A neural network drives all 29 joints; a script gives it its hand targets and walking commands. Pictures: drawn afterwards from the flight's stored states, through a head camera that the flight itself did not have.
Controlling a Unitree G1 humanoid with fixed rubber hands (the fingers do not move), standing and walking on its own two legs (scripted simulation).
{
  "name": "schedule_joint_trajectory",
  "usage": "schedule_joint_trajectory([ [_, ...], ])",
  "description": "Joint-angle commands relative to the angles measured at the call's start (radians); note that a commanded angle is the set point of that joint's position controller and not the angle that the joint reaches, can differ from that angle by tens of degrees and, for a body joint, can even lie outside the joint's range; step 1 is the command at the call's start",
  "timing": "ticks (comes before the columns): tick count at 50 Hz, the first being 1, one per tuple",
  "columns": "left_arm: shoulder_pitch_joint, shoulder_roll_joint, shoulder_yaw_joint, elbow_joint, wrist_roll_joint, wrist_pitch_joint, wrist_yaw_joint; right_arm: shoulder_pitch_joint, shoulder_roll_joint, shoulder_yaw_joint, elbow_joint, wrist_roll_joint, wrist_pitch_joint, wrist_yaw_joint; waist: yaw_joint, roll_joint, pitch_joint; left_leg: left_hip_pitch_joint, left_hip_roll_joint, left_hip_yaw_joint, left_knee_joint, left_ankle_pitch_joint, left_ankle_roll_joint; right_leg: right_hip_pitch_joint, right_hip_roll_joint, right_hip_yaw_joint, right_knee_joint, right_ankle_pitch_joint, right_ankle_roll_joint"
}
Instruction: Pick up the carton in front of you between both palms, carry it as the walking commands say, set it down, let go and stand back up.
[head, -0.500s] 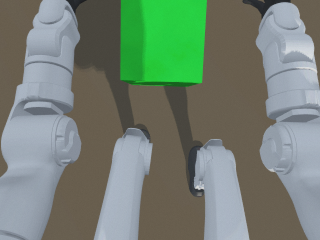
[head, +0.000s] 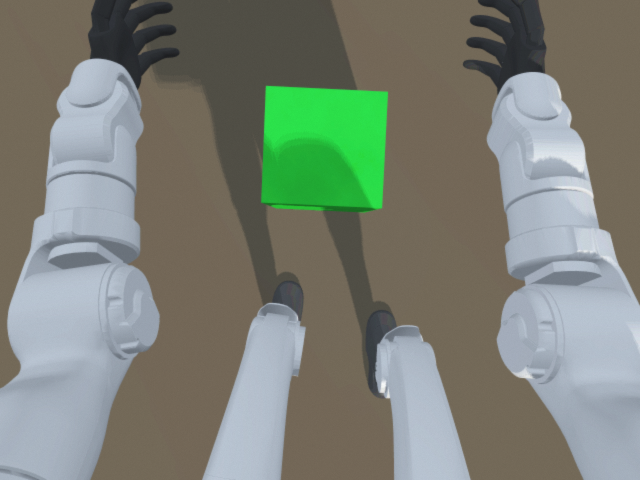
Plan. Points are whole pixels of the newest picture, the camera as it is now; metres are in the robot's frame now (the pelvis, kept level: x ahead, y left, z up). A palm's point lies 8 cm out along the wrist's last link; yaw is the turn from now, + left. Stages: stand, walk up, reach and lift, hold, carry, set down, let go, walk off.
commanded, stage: let go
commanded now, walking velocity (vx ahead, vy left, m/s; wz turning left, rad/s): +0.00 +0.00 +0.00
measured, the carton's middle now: (323, 159) +0.51 +0.07 -0.50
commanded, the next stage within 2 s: stand in 1.30 s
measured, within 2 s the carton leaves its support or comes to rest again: neither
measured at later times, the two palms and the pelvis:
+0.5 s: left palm (34, 225) +0.34 +0.27 +0.01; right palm (631, 261) +0.38 -0.17 +0.00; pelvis +0.05 +0.01 +0.10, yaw +2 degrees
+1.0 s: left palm (23, 414) +0.25 +0.21 +0.08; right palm out of the picture +0.27 -0.26 +0.08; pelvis +0.11 -0.03 +0.15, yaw +4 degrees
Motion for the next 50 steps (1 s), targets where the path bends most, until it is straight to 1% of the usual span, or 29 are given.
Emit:
schedule_joint_trajectory([
  [1,-0.009,0.116,0.017,-0.105,0.07,-0.013,-0.009,-0.009,-0.046,-0.014,-0.06,-0.076,-0.001,0.009,0.058,0.055,-1.097,0.962,-0.021,0.107,-0.154,0.619,-0.038,0.473,0.045,-0.085,-0.198,0.377,0.029],
  [2,0.01,0.088,-0.026,-0.133,0.049,-0.008,-0.005,0.064,-0.025,-0.012,-0.152,-0.069,-0.023,0.016,-0.019,0.033,-1.144,1.088,-0.02,0.078,-0.176,0.644,-0.031,0.516,0.06,-0.125,-0.204,0.408,0.033],
  [3,0.046,0.089,-0.038,-0.208,0.064,-0.016,-0.017,0.082,-0.069,-0.03,-0.16,-0.07,-0.014,0.013,0.027,0.111,-1.123,1.129,-0.009,0.105,-0.168,0.668,-0.04,0.495,0.048,-0.09,-0.262,0.377,0.027],
  [4,0.211,0.069,-0.03,-0.116,0.072,-0.014,-0.023,0.19,-0.05,-0.005,-0.131,-0.11,-0.02,0.017,-0.019,0.036,-1.039,1.101,-0.006,0.09,-0.212,0.676,-0.041,0.479,0.048,-0.127,-0.265,0.402,0.036],
  [5,0.165,0.056,-0.017,-0.202,0.102,-0.033,-0.026,0.163,-0.055,-0.018,-0.198,-0.084,-0.042,0.011,0.077,0.135,-1.004,1.093,-0.013,0.119,-0.202,0.663,-0.041,0.457,0.031,-0.075,-0.317,0.384,0.02],
  [6,0.222,0.043,-0.062,-0.247,0.061,-0.039,-0.032,0.244,-0.023,0.013,-0.248,-0.099,-0.058,0.013,-0.033,0.065,-1.086,1.21,-0.006,0.066,-0.222,0.679,-0.034,0.501,0.046,-0.109,-0.315,0.39,0.026],
  [7,0.289,0.093,-0.041,-0.288,0.094,-0.057,-0.028,0.285,-0.018,0.05,-0.297,-0.072,-0.063,0.018,0.068,0.107,-1.043,1.226,0.001,0.096,-0.234,0.674,-0.037,0.53,0.041,-0.096,-0.333,0.376,0.029],
  [8,0.25,0.011,-0.097,-0.283,0.041,-0.058,-0.04,0.254,-0.033,0.015,-0.291,-0.057,-0.073,0.02,-0.013,0.071,-0.943,1.167,0.0,0.084,-0.271,0.619,-0.024,0.539,0.03,-0.093,-0.376,0.379,0.019],
  [9,0.323,0.074,-0.08,-0.292,0.079,-0.071,-0.035,0.345,0.0,0.043,-0.306,-0.06,-0.08,0.032,0.041,0.136,-0.968,1.25,-0.006,0.096,-0.304,0.561,-0.033,0.571,0.04,-0.114,-0.363,0.308,0.022],
  [10,0.354,0.064,-0.07,-0.296,0.06,-0.078,-0.034,0.352,0.019,0.079,-0.261,-0.03,-0.078,0.037,0.063,0.077,-0.836,1.192,0.001,0.084,-0.315,0.613,-0.028,0.491,0.035,-0.086,-0.396,0.311,0.015],
  [12,0.377,0.04,-0.113,-0.367,0.051,-0.097,-0.033,0.436,-0.021,0.033,-0.306,-0.039,-0.11,0.049,0.007,0.096,-0.891,1.313,0.005,0.058,-0.343,0.604,-0.034,0.533,0.029,-0.103,-0.406,0.312,0.012],
  [13,0.493,-0.024,-0.146,-0.349,0.034,-0.096,-0.034,0.486,0.033,0.125,-0.369,-0.009,-0.125,0.056,0.036,0.15,-0.902,1.412,0.008,0.05,-0.344,0.703,-0.028,0.561,0.038,-0.083,-0.445,0.341,0.001],
  [14,0.493,0.036,-0.112,-0.333,0.023,-0.108,-0.029,0.482,-0.113,0.043,-0.362,-0.06,-0.143,0.055,-0.012,0.058,-0.886,1.408,0.012,0.019,-0.351,0.619,-0.024,0.551,0.036,-0.104,-0.439,0.279,0.006],
  [15,0.606,-0.041,-0.168,-0.301,0.02,-0.102,-0.028,0.607,0.016,0.135,-0.317,-0.016,-0.138,0.057,0.022,0.135,-0.777,1.463,0.023,0.009,-0.403,0.521,-0.028,0.522,0.042,-0.101,-0.465,0.226,-0.004],
  [16,0.634,-0.009,-0.113,-0.252,0.032,-0.104,-0.029,0.629,-0.025,0.036,-0.215,-0.092,-0.134,0.062,-0.026,0.069,-0.667,1.357,0.023,-0.001,-0.446,0.434,-0.026,0.515,0.027,-0.096,-0.491,0.157,-0.01],
  [17,0.7,0.006,-0.093,-0.4,0.052,-0.128,-0.024,0.746,-0.021,0.071,-0.268,-0.053,-0.138,0.071,0.022,0.138,-0.773,1.454,0.022,0.044,-0.425,0.489,-0.035,0.622,0.018,-0.084,-0.507,0.187,0.004],
  [18,0.685,-0.079,-0.144,-0.341,0.033,-0.128,-0.023,0.705,-0.042,0.017,-0.312,-0.08,-0.167,0.081,-0.054,0.087,-0.675,1.42,0.023,0.022,-0.436,0.475,-0.035,0.615,0.018,-0.092,-0.519,0.214,-0.004],
  [19,0.757,-0.043,-0.13,-0.355,0.017,-0.158,-0.02,0.754,-0.011,0.077,-0.33,-0.055,-0.18,0.08,-0.006,0.11,-0.739,1.462,0.021,0.024,-0.438,0.587,-0.03,0.672,0.027,-0.082,-0.509,0.282,0.002],
  [21,0.809,-0.095,-0.188,-0.365,-0.014,-0.174,-0.02,0.785,-0.053,0.065,-0.335,-0.043,-0.201,0.083,-0.01,0.154,-0.64,1.399,0.017,0.03,-0.489,0.481,-0.041,0.736,0.02,-0.062,-0.542,0.259,-0.022],
  [22,0.846,-0.073,-0.194,-0.338,-0.029,-0.175,-0.017,0.86,-0.025,0.068,-0.269,-0.055,-0.2,0.095,-0.054,0.061,-0.606,1.455,0.03,0.0,-0.515,0.481,-0.03,0.733,0.018,-0.081,-0.559,0.247,-0.01],
  [23,0.863,-0.059,-0.189,-0.41,-0.032,-0.19,-0.019,0.869,0.021,0.114,-0.372,-0.021,-0.216,0.098,-0.014,0.082,-0.634,1.463,0.02,0.021,-0.503,0.468,-0.033,0.807,0.019,-0.084,-0.559,0.235,-0.01],
  [28,1.078,-0.071,-0.205,-0.405,-0.026,-0.211,-0.001,1.062,-0.032,0.138,-0.32,-0.012,-0.233,0.127,-0.042,0.127,-0.466,1.443,0.013,0.062,-0.592,0.344,-0.047,1.022,-0.009,-0.054,-0.663,0.215,-0.023],
  [29,1.128,-0.069,-0.221,-0.448,-0.032,-0.215,-0.001,1.081,-0.078,0.106,-0.371,-0.045,-0.239,0.128,-0.035,0.025,-0.37,1.423,0.009,0.054,-0.632,0.34,-0.041,1.078,-0.005,-0.067,-0.673,0.256,-0.019],
  [33,1.277,-0.062,-0.257,-0.468,-0.037,-0.214,-0.005,1.226,-0.036,0.191,-0.365,0.01,-0.244,0.141,-0.04,0.078,-0.264,1.466,-0.005,0.076,-0.677,0.352,-0.04,1.221,-0.008,-0.05,-0.737,0.285,-0.024],
  [34,1.317,-0.048,-0.256,-0.46,-0.063,-0.218,-0.008,1.263,-0.093,0.184,-0.455,-0.017,-0.243,0.133,-0.055,-0.046,-0.272,1.521,0.007,0.065,-0.701,0.246,-0.023,1.251,-0.002,-0.066,-0.748,0.239,-0.008],
  [36,1.318,-0.08,-0.279,-0.53,-0.058,-0.218,0.003,1.206,-0.048,0.198,-0.49,0.008,-0.237,0.142,-0.018,0.047,-0.232,1.518,-0.014,0.07,-0.737,0.302,-0.031,1.324,-0.008,-0.061,-0.766,0.303,-0.024],
  [37,1.283,-0.025,-0.256,-0.498,-0.044,-0.203,0.011,1.22,-0.075,0.209,-0.424,0.006,-0.237,0.149,-0.014,0.009,-0.14,1.547,-0.012,0.063,-0.757,0.254,-0.022,1.301,-0.017,-0.054,-0.812,0.215,-0.029],
  [46,1.346,-0.02,-0.288,-0.56,-0.024,-0.133,-0.008,1.413,-0.103,0.226,-0.454,0.026,-0.174,0.166,-0.095,0.022,0.043,1.685,-0.035,0.087,-0.77,0.236,-0.029,1.342,-0.048,-0.03,-0.887,0.295,-0.026],
  [50,1.373,-0.023,-0.266,-0.496,-0.045,-0.104,-0.003,1.366,-0.11,0.229,-0.469,0.027,-0.144,0.17,-0.035,-0.05,0.089,1.67,-0.049,0.092,-0.762,0.327,-0.023,1.343,-0.039,-0.031,-0.885,0.405,-0.012],
])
